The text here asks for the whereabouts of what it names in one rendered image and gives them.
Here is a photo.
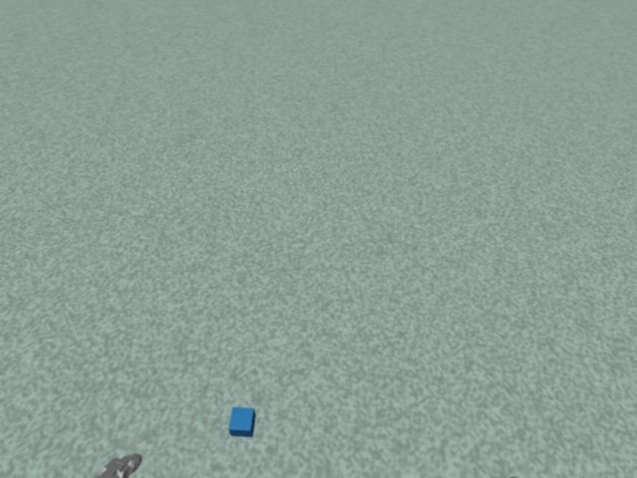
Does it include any cube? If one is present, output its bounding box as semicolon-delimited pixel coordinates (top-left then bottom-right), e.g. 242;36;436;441
229;407;256;437

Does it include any left robot hand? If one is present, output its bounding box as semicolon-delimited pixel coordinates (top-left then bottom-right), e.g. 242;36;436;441
95;453;142;478

